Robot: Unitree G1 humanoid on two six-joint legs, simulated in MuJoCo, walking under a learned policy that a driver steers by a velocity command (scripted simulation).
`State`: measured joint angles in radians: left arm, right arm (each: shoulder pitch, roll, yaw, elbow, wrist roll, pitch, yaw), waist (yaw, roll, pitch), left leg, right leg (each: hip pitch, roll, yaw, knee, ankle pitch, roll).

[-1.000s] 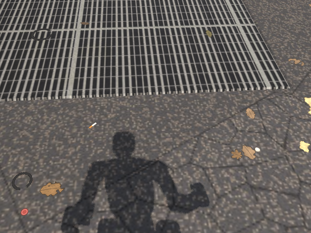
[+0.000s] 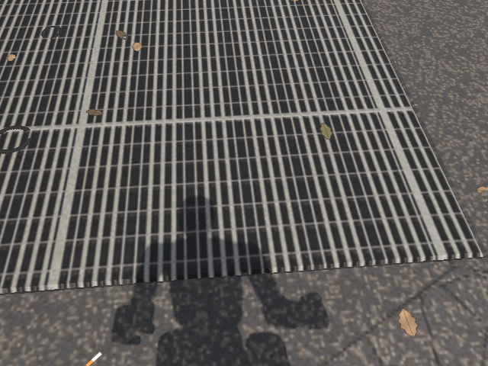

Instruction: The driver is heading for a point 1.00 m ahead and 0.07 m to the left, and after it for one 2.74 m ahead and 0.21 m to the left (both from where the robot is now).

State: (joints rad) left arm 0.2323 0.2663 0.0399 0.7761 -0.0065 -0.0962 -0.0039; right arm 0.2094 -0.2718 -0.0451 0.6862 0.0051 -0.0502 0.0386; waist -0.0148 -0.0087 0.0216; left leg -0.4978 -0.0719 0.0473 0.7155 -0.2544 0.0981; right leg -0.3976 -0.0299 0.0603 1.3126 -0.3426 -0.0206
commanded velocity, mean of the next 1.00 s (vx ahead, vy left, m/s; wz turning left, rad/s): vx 0.50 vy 0.00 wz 0.31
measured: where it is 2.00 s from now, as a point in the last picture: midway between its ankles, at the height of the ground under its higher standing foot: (204, 205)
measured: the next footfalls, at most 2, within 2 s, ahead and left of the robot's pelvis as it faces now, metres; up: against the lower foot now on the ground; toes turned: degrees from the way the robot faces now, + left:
right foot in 0.38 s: +0.40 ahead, -0.12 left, +0.00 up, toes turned +18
left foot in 0.90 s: +0.59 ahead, +0.21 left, +0.00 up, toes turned +20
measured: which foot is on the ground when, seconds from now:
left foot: down 0.00-0.38, up 0.40-0.88, down 0.90-1.00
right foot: up 0.00-0.36, down 0.38-0.90, up 0.92-1.00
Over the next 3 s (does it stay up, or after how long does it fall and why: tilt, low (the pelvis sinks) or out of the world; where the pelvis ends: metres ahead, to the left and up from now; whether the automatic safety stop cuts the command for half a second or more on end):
stays up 1.08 0.13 0.02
